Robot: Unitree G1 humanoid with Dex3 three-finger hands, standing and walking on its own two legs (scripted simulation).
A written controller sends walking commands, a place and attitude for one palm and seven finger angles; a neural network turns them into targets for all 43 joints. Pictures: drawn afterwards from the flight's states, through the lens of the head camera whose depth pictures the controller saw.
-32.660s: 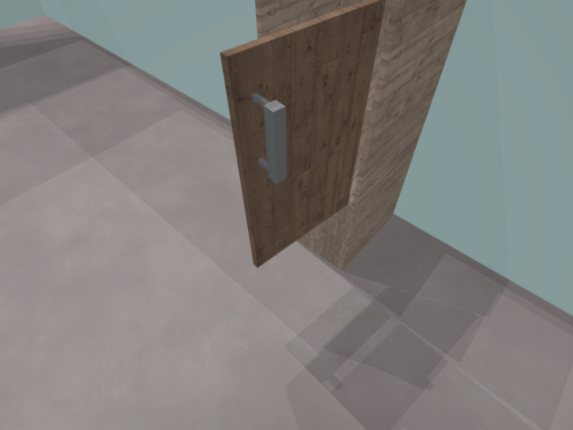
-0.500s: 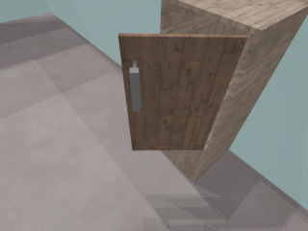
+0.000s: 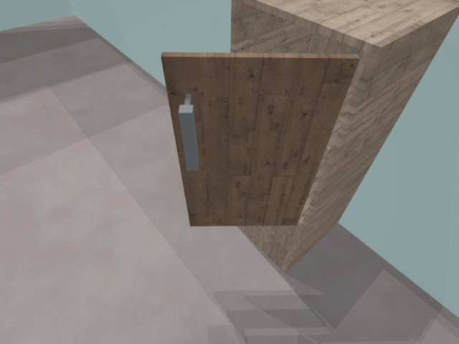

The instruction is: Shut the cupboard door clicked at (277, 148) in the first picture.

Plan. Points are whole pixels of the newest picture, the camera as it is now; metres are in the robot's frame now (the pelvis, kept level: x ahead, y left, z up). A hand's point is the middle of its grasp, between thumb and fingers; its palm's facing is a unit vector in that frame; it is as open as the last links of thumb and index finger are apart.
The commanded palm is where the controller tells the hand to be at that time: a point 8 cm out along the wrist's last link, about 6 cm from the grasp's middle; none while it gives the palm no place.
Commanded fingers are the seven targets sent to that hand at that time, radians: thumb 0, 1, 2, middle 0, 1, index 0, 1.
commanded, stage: look again from close up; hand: left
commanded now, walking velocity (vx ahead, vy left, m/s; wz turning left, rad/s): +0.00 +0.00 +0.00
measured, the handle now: (190, 133) +0.51 +0.11 +0.08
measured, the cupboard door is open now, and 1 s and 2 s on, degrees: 51 51 51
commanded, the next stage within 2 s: shuffle to correct the standing spot in 0.58 s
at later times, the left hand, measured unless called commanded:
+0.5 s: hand out of the picture +0.07 +0.24 -0.16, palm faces -0.03 -0.95 -0.31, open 7.4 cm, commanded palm none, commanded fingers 0.00 0.90 0.90 -0.20 -0.30 -0.20 -0.30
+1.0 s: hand out of the picture +0.04 +0.19 -0.18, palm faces -0.01 -0.98 -0.20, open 7.4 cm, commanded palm none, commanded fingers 0.00 0.90 0.90 -0.20 -0.30 -0.20 -0.30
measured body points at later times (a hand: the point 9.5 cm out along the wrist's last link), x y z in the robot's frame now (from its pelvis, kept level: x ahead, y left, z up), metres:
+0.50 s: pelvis +0.01 +0.01 +0.00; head +0.02 +0.01 +0.45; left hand +0.08 +0.29 -0.14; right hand +0.08 -0.28 -0.13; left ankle +0.01 +0.13 -0.74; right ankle +0.02 -0.13 -0.74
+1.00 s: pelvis +0.03 -0.01 +0.00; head +0.04 +0.01 +0.45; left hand +0.04 +0.24 -0.17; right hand +0.06 -0.24 -0.16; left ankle +0.01 +0.13 -0.74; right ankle +0.03 -0.13 -0.74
